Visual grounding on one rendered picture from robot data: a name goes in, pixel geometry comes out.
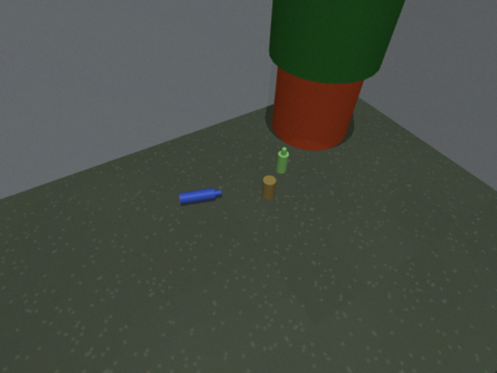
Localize potted plant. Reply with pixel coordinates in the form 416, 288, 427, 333
269, 0, 405, 151

